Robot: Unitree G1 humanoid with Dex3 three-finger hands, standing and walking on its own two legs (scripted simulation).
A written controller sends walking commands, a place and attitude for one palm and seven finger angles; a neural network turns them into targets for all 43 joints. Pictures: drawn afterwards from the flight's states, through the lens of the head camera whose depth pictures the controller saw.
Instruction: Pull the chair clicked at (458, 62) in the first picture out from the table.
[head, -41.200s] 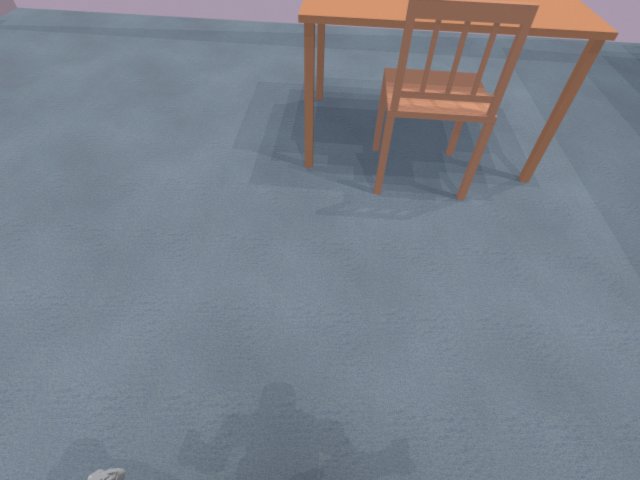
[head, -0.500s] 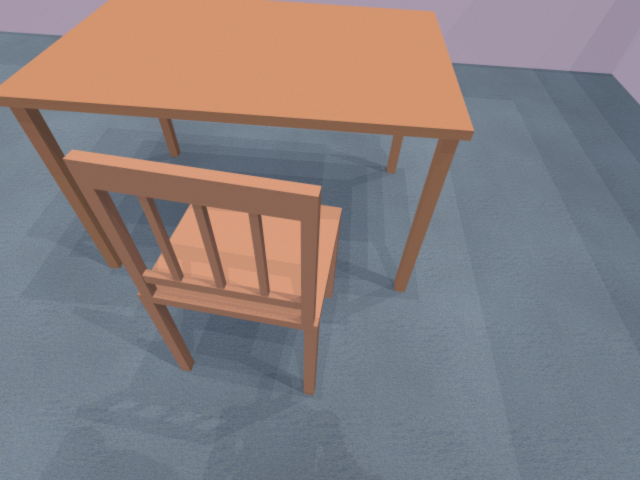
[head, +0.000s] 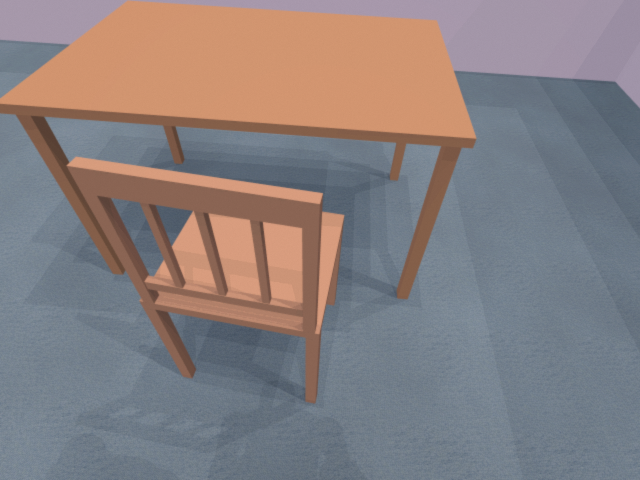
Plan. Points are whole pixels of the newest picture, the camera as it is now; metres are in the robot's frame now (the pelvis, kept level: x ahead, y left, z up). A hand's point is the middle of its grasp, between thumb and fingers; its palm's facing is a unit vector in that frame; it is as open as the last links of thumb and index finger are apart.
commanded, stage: shuffle to correct the standing spot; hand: left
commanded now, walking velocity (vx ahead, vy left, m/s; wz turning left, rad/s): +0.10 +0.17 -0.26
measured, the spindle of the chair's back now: (213, 254) +0.52 +0.25 -0.11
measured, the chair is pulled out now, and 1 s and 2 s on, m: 0.22 0.22 0.22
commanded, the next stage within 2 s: come to a stop and stand still in 0.48 s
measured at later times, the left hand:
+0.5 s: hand out of the picture +0.07 +0.23 -0.18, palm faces +0.03 -0.97 -0.23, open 7.3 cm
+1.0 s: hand out of the picture +0.12 +0.29 -0.17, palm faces -0.06 -0.98 -0.20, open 7.3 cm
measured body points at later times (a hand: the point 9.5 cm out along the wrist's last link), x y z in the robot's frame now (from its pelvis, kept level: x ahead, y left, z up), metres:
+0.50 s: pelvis +0.05 +0.05 -0.01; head +0.06 +0.04 +0.44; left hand +0.07 +0.28 -0.16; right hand +0.03 -0.17 -0.17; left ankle +0.02 +0.15 -0.70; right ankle -0.01 -0.08 -0.74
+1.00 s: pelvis +0.06 +0.11 +0.00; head +0.08 +0.11 +0.45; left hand +0.13 +0.34 -0.16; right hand +0.08 -0.12 -0.16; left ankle +0.12 +0.20 -0.74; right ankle +0.04 +0.01 -0.74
